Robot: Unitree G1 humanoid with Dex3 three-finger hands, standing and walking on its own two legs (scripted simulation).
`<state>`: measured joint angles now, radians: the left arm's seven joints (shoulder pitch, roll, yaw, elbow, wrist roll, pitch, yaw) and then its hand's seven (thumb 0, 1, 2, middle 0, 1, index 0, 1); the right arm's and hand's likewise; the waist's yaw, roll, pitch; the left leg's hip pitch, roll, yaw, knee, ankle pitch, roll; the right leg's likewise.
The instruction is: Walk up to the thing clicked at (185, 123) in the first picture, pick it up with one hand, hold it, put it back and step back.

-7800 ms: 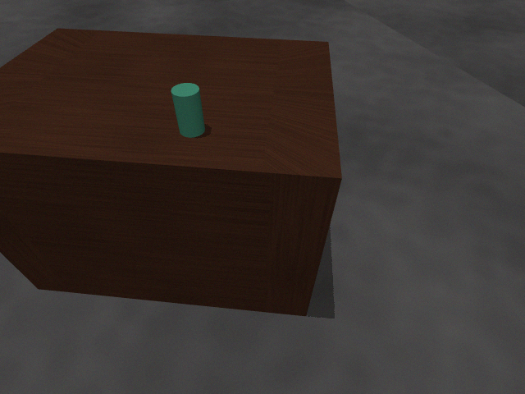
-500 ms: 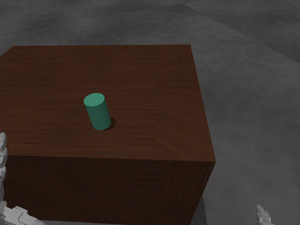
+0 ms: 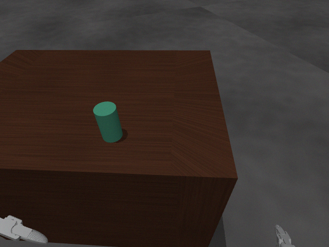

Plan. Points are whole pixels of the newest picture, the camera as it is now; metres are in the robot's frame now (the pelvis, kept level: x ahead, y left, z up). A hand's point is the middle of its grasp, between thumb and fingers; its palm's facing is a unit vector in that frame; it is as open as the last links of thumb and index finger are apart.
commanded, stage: go down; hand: left
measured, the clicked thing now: (108, 122) +0.49 +0.22 +0.04
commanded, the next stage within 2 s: none
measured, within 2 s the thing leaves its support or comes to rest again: neither
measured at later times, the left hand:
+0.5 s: hand (19, 152) +0.29 +0.34 +0.14, palm faces +0.23 -0.95 -0.19, open 17.2 cm
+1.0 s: hand (10, 134) +0.33 +0.37 +0.15, palm faces +0.16 -0.99 -0.03, open 17.5 cm
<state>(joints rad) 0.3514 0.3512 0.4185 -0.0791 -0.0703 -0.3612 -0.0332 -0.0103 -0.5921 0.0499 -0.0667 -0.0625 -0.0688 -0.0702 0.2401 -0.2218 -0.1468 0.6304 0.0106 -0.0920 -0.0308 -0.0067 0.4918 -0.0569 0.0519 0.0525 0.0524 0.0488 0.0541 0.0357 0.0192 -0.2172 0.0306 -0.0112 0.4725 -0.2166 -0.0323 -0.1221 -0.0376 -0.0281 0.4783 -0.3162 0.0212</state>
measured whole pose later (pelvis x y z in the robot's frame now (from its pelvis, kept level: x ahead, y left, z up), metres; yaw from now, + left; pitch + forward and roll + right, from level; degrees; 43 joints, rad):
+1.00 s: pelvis +0.00 +0.02 +0.00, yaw -1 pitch +3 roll -1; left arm -0.42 0.71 0.61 0.83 -0.25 -0.07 -0.58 -0.01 -0.52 0.07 -0.03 -0.02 -0.04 -0.03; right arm 0.22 -0.25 0.01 0.68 0.01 -0.19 -0.15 -0.01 0.52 -0.06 0.05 0.05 0.05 0.05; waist -0.02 0.00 -0.06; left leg -0.37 0.03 0.00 0.53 -0.22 -0.01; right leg -0.25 -0.04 -0.02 0.49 -0.29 0.04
